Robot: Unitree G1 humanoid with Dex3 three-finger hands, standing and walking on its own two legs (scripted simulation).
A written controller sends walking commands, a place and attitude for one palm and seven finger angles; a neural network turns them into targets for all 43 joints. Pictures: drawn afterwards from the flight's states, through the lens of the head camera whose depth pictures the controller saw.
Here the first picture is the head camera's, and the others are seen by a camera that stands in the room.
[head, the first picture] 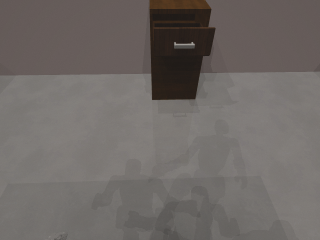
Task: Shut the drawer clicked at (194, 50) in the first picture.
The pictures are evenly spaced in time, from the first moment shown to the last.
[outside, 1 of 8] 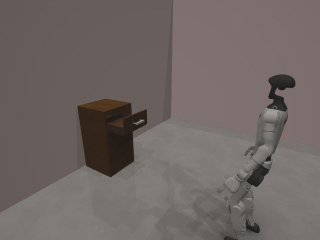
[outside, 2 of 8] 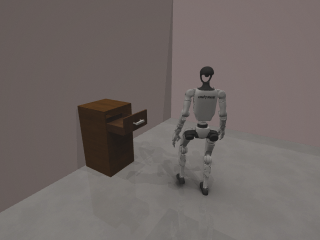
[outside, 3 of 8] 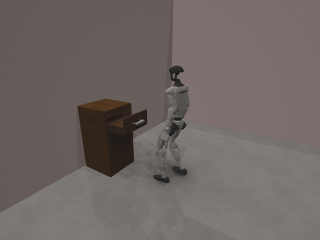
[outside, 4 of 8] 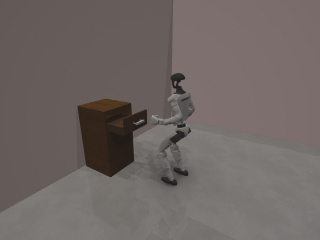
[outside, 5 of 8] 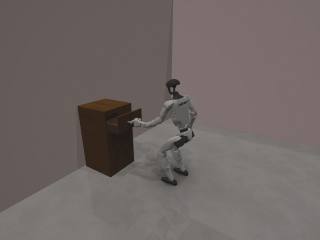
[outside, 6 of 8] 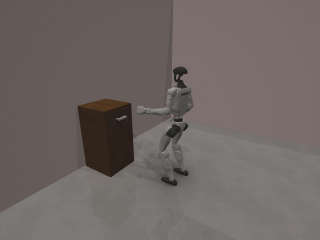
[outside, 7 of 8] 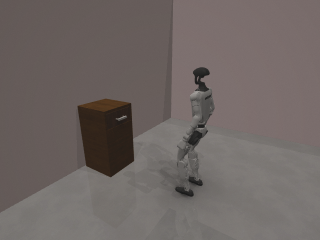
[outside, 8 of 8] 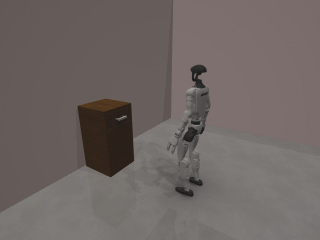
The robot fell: no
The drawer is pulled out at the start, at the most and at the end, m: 0.26 0.26 0.00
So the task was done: yes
